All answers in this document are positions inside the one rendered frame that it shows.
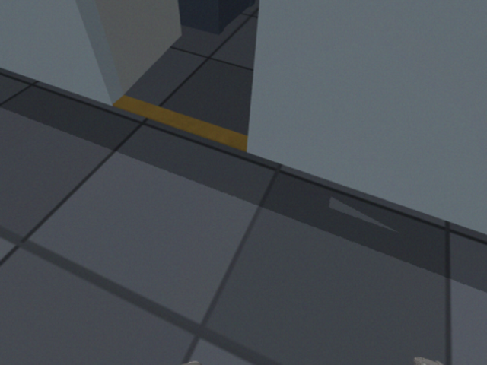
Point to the armchair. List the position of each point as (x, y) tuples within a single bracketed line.
[(211, 15)]

